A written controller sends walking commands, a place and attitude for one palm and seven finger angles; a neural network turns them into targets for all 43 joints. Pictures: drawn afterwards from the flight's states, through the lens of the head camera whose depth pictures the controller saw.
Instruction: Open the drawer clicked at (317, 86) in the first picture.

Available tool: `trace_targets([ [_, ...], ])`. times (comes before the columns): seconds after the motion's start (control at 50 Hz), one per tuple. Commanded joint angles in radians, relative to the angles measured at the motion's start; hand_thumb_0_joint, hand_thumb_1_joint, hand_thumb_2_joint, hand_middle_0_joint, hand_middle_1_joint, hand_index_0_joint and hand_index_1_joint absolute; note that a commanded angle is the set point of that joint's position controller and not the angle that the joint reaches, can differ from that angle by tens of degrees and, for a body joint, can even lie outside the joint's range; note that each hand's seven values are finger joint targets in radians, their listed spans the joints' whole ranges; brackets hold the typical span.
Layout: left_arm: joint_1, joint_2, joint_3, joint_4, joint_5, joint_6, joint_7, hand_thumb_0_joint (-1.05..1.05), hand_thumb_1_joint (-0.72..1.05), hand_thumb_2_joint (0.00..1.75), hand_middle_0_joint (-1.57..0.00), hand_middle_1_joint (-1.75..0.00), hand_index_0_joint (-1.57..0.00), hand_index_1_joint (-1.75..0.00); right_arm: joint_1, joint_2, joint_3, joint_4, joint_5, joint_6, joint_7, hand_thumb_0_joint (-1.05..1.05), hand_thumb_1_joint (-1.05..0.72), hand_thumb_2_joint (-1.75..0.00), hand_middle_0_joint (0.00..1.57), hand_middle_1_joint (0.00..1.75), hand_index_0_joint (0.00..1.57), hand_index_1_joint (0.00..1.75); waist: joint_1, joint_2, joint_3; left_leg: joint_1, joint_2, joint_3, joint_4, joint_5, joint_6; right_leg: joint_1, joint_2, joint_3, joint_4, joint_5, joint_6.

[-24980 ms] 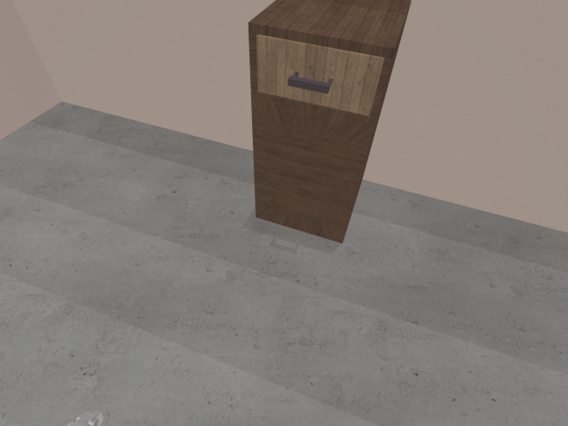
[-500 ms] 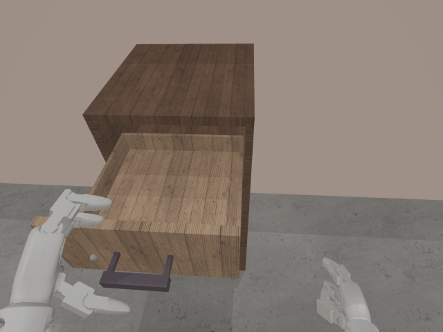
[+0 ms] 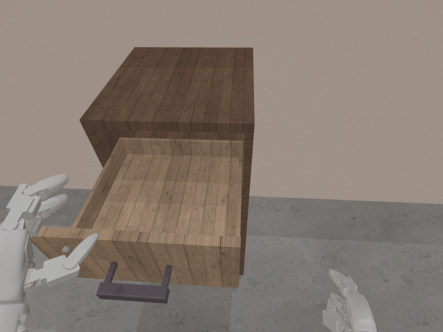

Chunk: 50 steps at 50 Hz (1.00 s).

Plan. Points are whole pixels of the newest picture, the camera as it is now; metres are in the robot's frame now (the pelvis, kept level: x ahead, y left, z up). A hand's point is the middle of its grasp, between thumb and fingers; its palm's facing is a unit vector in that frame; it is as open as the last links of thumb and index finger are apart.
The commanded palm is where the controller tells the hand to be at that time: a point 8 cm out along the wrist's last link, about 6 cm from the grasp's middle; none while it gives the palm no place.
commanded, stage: draw the hand back to the body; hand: left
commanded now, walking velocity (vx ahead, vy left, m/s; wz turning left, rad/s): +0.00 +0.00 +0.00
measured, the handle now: (137, 280) +0.21 +0.19 -0.03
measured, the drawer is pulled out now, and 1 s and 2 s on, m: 0.30 0.30 0.30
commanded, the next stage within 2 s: step back with the hand held close in 0.36 s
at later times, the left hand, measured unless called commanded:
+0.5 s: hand (67, 252) +0.17 +0.23 +0.16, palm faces +0.39 -0.82 -0.41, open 7.5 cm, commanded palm +0.12 +0.27 +0.18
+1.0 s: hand (37, 279) +0.14 +0.25 +0.15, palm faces +0.30 -0.81 -0.50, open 7.4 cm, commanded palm +0.07 +0.29 +0.18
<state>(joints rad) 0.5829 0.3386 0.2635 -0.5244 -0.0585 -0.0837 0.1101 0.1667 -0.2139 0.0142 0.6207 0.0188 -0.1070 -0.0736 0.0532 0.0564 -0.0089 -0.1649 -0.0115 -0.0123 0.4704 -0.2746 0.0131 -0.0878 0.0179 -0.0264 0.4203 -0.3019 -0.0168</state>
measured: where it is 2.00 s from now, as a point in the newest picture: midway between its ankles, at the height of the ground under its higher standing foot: outside the picture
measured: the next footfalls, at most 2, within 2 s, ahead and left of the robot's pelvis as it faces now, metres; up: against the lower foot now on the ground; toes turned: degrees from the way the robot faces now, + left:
right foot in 1.56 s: -0.20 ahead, -0.13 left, +0.00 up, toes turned -3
left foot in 1.84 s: -0.15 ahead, +0.10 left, +0.00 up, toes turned +1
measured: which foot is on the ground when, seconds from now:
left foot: down 0.00-1.00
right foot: down 0.00-1.00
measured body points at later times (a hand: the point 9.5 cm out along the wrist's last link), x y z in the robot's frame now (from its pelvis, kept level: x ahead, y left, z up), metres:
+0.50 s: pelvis -0.01 -0.01 +0.00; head -0.02 -0.04 +0.45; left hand +0.15 +0.27 +0.18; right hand +0.19 -0.23 -0.08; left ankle -0.01 +0.11 -0.74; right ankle -0.05 -0.11 -0.74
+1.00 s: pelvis -0.05 +0.01 -0.01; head -0.02 +0.02 +0.44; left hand +0.12 +0.29 +0.18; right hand +0.14 -0.23 -0.08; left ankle -0.01 +0.11 -0.74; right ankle -0.05 -0.11 -0.74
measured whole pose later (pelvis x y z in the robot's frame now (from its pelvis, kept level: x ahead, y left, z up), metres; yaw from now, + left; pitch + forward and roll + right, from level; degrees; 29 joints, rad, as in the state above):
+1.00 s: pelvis -0.05 +0.01 -0.01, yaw +0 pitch +3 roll -1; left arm 0.67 0.43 0.38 -0.64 -0.05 -0.16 0.13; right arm 0.15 -0.21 -0.01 0.54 0.03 -0.02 -0.08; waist 0.00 -0.01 0.02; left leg -0.38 -0.02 -0.02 0.53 -0.21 0.02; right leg -0.31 0.01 -0.04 0.51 -0.25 -0.01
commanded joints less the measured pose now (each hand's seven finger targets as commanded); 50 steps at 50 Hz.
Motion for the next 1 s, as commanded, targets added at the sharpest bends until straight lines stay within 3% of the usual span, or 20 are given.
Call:
trace_targets([
  [0.0,-0.085,0.161,0.132,-0.193,-0.005,-0.056,0.024,0.0,0.65,0.8,-0.22,-0.46,-0.22,-0.46,-0.135,-0.093,-0.028,-0.168,0.0,-0.045,-0.009,0.0,-0.9,-0.9,0.2,0.3,0.2,0.3,0.0,0.032,-0.069,0.1,0.048,-0.004,-0.053,0.306,-0.004,-0.064,-0.037,-0.02,-0.062,0.296,-0.007],
  [0.04,-0.07,0.156,0.139,-0.169,-0.009,-0.052,0.026,0.0,0.73,0.82,-0.21,-0.41,-0.21,-0.41,-0.133,-0.091,-0.029,-0.168,0.0,-0.041,-0.008,0.0,-0.9,-0.9,0.2,0.3,0.2,0.3,0.002,-0.007,-0.073,0.098,0.049,-0.005,-0.053,0.311,-0.001,-0.056,-0.039,-0.023,-0.058,0.31,-0.004],
  [0.1,-0.094,0.144,0.114,-0.177,-0.008,-0.048,0.022,0.0,0.83,0.87,-0.21,-0.34,-0.21,-0.34,-0.141,-0.095,-0.027,-0.172,-0.001,-0.04,-0.007,0.0,-0.9,-0.9,0.2,0.3,0.2,0.3,-0.002,0.016,-0.059,0.101,0.046,-0.003,-0.056,0.298,0.0,-0.064,-0.038,-0.02,-0.07,0.296,-0.003],
  [0.14,-0.088,0.147,0.116,-0.177,-0.009,-0.048,0.024,0.0,0.9,0.9,-0.2,-0.3,-0.2,-0.3,-0.137,-0.095,-0.027,-0.173,-0.002,-0.041,-0.007,0.0,-0.9,-0.9,0.2,0.3,0.2,0.3,0.0,-0.006,-0.073,0.104,0.046,-0.005,-0.055,0.296,0.003,-0.058,-0.04,-0.019,-0.067,0.302,-0.002],
  [0.18,-0.086,0.147,0.117,-0.168,-0.012,-0.046,0.023,0.0,0.9,0.9,-0.2,-0.3,-0.2,-0.3,-0.14,-0.093,-0.027,-0.175,-0.002,-0.038,-0.008,0.0,-0.9,-0.9,0.2,0.3,0.2,0.3,0.001,-0.031,-0.062,0.1,0.045,-0.003,-0.055,0.288,0.005,-0.062,-0.04,-0.018,-0.069,0.3,0.0],
  [0.3,-0.109,0.167,0.132,-0.191,-0.008,-0.052,0.026,0.0,0.9,0.9,-0.2,-0.3,-0.2,-0.3,-0.143,-0.092,-0.023,-0.171,-0.004,-0.042,-0.009,0.0,-0.9,-0.9,0.2,0.3,0.2,0.3,0.003,0.037,-0.06,0.104,0.04,-0.003,-0.058,0.271,0.0,-0.061,-0.04,-0.013,-0.083,0.276,-0.005],
  [0.38,-0.087,0.152,0.123,-0.171,-0.012,-0.053,0.022,0.0,0.9,0.9,-0.2,-0.3,-0.2,-0.3,-0.142,-0.092,-0.027,-0.174,-0.001,-0.038,-0.007,0.0,-0.9,-0.9,0.2,0.3,0.2,0.3,0.002,-0.013,-0.063,0.104,0.044,-0.003,-0.058,0.268,0.004,-0.062,-0.04,-0.014,-0.079,0.279,0.0],
  [0.44,-0.084,0.153,0.127,-0.156,-0.012,-0.055,0.022,0.0,0.9,0.9,-0.2,-0.3,-0.2,-0.3,-0.144,-0.091,-0.028,-0.17,-0.001,-0.04,-0.008,0.0,-0.9,-0.9,0.2,0.3,0.2,0.3,0.002,0.003,-0.05,0.102,0.041,0.001,-0.056,0.246,0.005,-0.071,-0.042,-0.01,-0.091,0.262,0.001],
  [0.46,-0.224,0.302,0.28,-0.264,-0.01,-0.101,0.027,0.0,0.9,0.9,-0.2,-0.3,-0.2,-0.3,-0.092,-0.113,-0.03,-0.204,0.005,-0.021,-0.001,0.0,-0.9,-0.9,0.2,0.3,0.2,0.3,-0.031,-0.031,0.039,0.016,0.05,-0.03,-0.012,0.202,0.028,-0.161,-0.089,0.088,-0.147,0.336,0.004],
  [0.48,-0.131,0.226,0.229,-0.157,-0.004,-0.109,0.015,0.0,0.9,0.9,-0.2,-0.3,-0.2,-0.3,-0.095,-0.096,-0.032,-0.175,-0.001,-0.007,0.0,0.0,-0.9,-0.9,0.2,0.3,0.2,0.3,-0.042,-0.106,0.022,0.017,0.047,-0.038,0.012,0.189,0.029,-0.157,-0.108,0.078,-0.147,0.363,0.003],
  [0.5,-0.133,0.232,0.222,-0.189,0.0,-0.122,0.009,0.0,0.9,0.9,-0.2,-0.3,-0.2,-0.3,-0.104,-0.109,-0.037,-0.191,-0.001,-0.003,0.003,0.0,-0.9,-0.9,0.2,0.3,0.2,0.3,-0.04,-0.087,0.009,0.024,0.04,-0.033,0.023,0.195,0.027,-0.17,-0.119,0.095,-0.145,0.405,0.0],
  [0.54,-0.029,0.159,0.166,-0.148,0.004,-0.124,0.0,0.0,0.9,0.9,-0.2,-0.3,-0.2,-0.3,-0.107,-0.115,-0.043,-0.198,0.0,0.01,0.003,0.0,-0.9,-0.9,0.2,0.3,0.2,0.3,-0.045,-0.042,-0.054,0.027,0.048,-0.027,0.025,0.254,0.028,-0.137,-0.127,0.076,-0.104,0.43,0.003],
  [0.6,0.028,0.173,0.177,-0.187,0.004,-0.127,0.003,0.0,0.9,0.9,-0.2,-0.3,-0.2,-0.3,-0.116,-0.124,-0.055,-0.211,0.002,0.03,0.003,0.0,-0.9,-0.9,0.2,0.3,0.2,0.3,-0.044,-0.036,-0.124,0.021,0.067,-0.03,0.017,0.365,0.029,-0.096,-0.121,0.056,-0.06,0.466,0.009],
  [0.64,0.065,0.185,0.197,-0.194,0.004,-0.126,0.009,0.0,0.9,0.9,-0.2,-0.3,-0.2,-0.3,-0.119,-0.118,-0.064,-0.221,0.007,0.045,0.0,0.0,-0.9,-0.9,0.2,0.3,0.2,0.3,-0.044,-0.065,-0.154,0.016,0.079,-0.036,0.02,0.409,0.029,-0.086,-0.116,0.048,-0.037,0.471,0.013],
  [0.7,0.071,0.227,0.231,-0.246,0.002,-0.129,0.019,0.0,0.9,0.9,-0.2,-0.3,-0.2,-0.3,-0.119,-0.12,-0.071,-0.228,0.008,0.058,-0.008,0.0,-0.9,-0.9,0.2,0.3,0.2,0.3,-0.048,-0.056,-0.178,-0.002,0.086,-0.045,0.025,0.443,0.024,-0.083,-0.117,0.046,-0.009,0.473,0.008],
  [0.76,0.096,0.22,0.23,-0.274,-0.003,-0.129,0.027,0.0,0.9,0.9,-0.2,-0.3,-0.2,-0.3,-0.115,-0.116,-0.074,-0.24,0.01,0.064,-0.011,0.0,-0.9,-0.9,0.2,0.3,0.2,0.3,-0.048,-0.03,-0.181,-0.031,0.101,-0.063,0.018,0.457,0.025,-0.083,-0.106,0.036,0.017,0.428,0.008],
  [0.8,0.095,0.244,0.246,-0.301,-0.001,-0.132,0.034,0.0,0.9,0.9,-0.2,-0.3,-0.2,-0.3,-0.121,-0.119,-0.074,-0.238,0.008,0.06,-0.015,0.0,-0.9,-0.9,0.2,0.3,0.2,0.3,-0.047,0.013,-0.184,-0.047,0.11,-0.072,0.008,0.435,0.028,-0.092,-0.105,0.043,0.027,0.395,0.006],
  [0.84,0.109,0.222,0.232,-0.299,-0.005,-0.131,0.036,0.0,0.9,0.9,-0.2,-0.3,-0.2,-0.3,-0.111,-0.117,-0.072,-0.244,0.007,0.054,-0.013,0.0,-0.9,-0.9,0.2,0.3,0.2,0.3,-0.048,0.015,-0.168,-0.088,0.122,-0.093,-0.016,0.381,0.03,-0.097,-0.09,0.032,0.043,0.321,0.009],
  [0.9,0.101,0.236,0.242,-0.324,-0.001,-0.139,0.041,0.0,0.9,0.9,-0.2,-0.3,-0.2,-0.3,-0.11,-0.124,-0.071,-0.242,0.004,0.038,-0.013,0.0,-0.9,-0.9,0.2,0.3,0.2,0.3,-0.045,0.051,-0.156,-0.153,0.139,-0.12,-0.057,0.266,0.038,-0.095,-0.073,0.028,0.069,0.234,0.011],
  [0.98,0.093,0.213,0.235,-0.308,-0.001,-0.149,0.042,0.0,0.9,0.9,-0.2,-0.3,-0.2,-0.3,-0.098,-0.121,-0.064,-0.245,0.003,0.02,-0.008,0.0,-0.9,-0.9,0.2,0.3,0.2,0.3,-0.052,0.046,-0.121,-0.301,0.158,-0.142,-0.097,0.042,0.054,-0.061,-0.064,0.038,0.113,0.148,0.015],
])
